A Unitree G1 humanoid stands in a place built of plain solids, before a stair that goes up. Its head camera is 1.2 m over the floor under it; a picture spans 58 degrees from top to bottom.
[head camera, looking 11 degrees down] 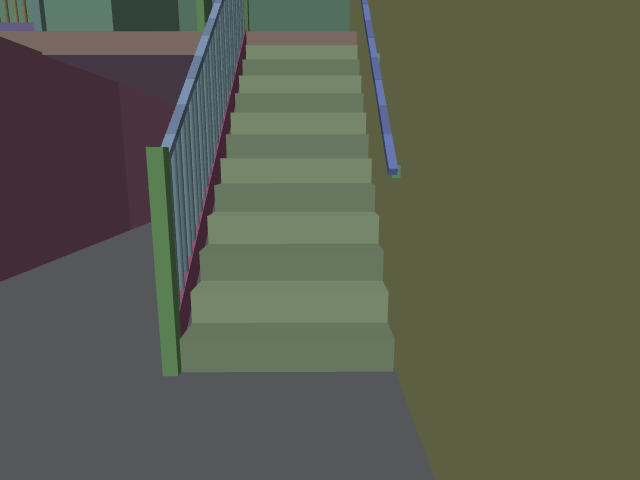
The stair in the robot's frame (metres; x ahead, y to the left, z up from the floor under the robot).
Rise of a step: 0.20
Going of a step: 0.24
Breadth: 1.20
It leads straight ahead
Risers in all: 13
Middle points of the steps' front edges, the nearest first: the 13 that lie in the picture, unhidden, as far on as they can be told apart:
2.26 0.18 0.20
2.51 0.18 0.39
2.75 0.19 0.59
2.99 0.19 0.79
3.24 0.19 0.99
3.48 0.19 1.18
3.72 0.19 1.38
3.97 0.19 1.58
4.21 0.19 1.77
4.45 0.19 1.97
4.70 0.19 2.17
4.94 0.20 2.36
5.18 0.19 2.56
